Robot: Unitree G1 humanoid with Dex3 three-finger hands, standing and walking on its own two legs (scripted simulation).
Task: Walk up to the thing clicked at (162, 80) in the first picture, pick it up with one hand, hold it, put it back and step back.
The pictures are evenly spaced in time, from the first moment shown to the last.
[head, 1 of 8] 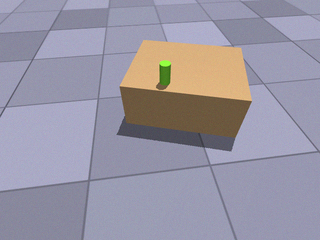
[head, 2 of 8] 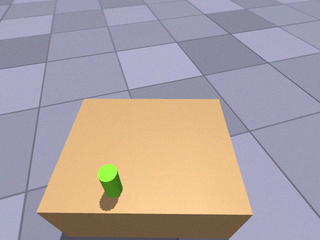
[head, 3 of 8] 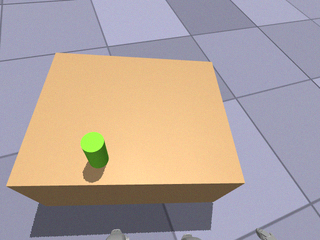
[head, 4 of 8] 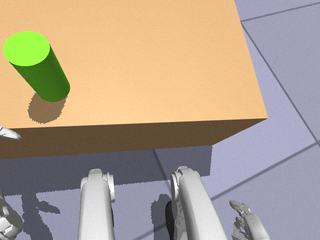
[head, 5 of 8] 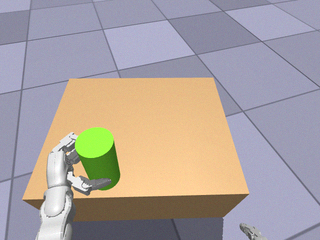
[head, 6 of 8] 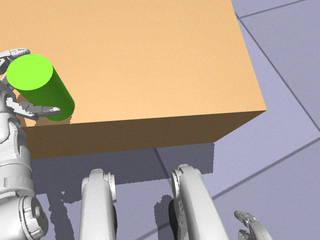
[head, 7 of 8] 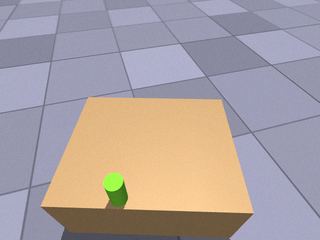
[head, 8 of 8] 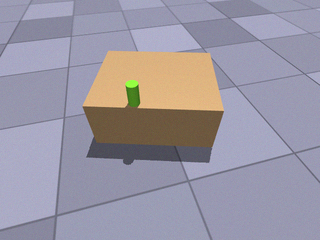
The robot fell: no
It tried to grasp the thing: yes
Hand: left
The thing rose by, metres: 0.32
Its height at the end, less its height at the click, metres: +0.00
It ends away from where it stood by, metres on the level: 0.06
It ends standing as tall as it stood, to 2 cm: yes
